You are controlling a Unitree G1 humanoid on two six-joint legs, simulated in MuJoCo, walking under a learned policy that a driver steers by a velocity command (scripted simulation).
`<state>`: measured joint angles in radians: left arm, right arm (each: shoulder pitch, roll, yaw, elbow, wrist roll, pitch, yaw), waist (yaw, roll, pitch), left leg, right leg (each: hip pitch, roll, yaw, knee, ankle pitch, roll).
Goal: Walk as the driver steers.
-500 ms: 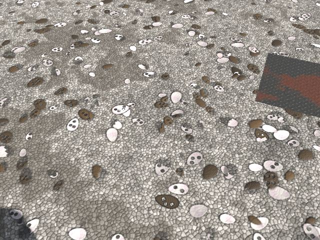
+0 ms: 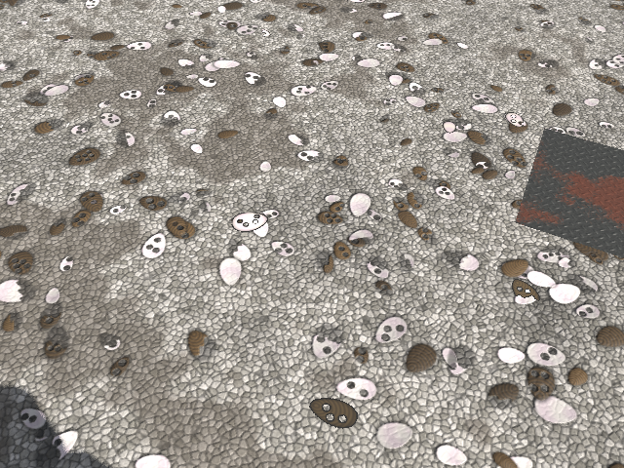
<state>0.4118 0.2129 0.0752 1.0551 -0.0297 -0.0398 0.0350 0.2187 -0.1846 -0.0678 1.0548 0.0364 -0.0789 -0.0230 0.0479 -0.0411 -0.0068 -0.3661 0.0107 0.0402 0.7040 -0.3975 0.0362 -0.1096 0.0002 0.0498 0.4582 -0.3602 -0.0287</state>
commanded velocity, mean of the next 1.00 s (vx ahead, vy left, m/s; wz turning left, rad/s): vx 0.46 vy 0.00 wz -0.39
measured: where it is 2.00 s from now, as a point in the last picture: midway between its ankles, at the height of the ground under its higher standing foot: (440, 302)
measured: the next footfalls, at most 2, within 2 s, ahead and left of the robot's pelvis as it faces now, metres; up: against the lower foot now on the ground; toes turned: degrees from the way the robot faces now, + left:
left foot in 0.06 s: +0.08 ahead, +0.12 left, +0.00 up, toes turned +2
right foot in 0.56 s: +0.41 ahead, -0.10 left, +0.00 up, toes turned -13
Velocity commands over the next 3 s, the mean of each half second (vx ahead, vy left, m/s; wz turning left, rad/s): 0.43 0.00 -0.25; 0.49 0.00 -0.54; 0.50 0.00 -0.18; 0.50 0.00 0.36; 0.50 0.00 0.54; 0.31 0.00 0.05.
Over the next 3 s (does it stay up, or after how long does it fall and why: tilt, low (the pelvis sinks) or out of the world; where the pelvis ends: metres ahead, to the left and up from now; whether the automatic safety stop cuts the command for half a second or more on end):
stays up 1.45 -0.37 0.00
